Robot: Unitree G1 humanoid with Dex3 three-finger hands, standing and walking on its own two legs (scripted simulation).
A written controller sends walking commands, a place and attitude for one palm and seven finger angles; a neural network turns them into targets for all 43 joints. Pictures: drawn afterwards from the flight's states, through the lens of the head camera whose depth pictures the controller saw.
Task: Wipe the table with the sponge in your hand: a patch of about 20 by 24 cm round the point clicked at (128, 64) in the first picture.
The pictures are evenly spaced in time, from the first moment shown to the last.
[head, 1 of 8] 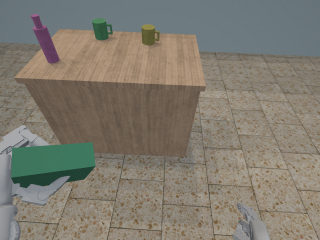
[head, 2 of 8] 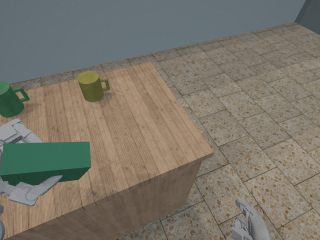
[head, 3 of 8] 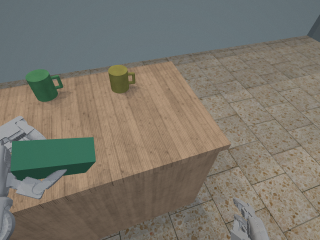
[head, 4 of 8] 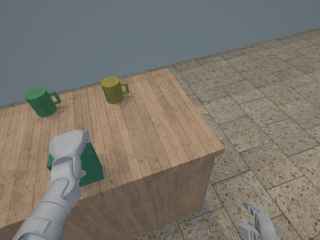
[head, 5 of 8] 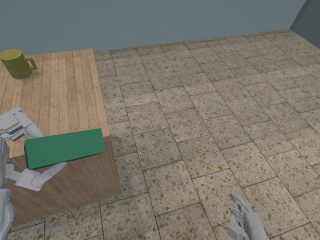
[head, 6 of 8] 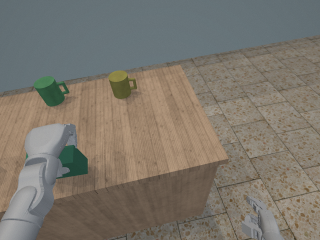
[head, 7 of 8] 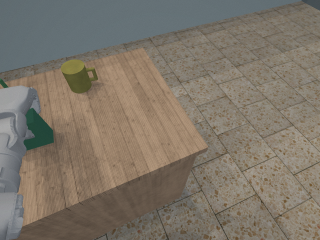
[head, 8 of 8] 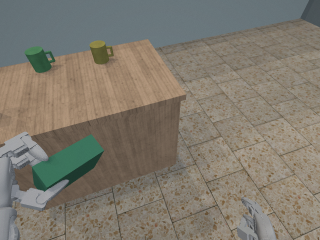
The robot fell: no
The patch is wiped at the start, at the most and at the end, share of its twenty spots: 0.00 0.95 0.95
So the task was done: yes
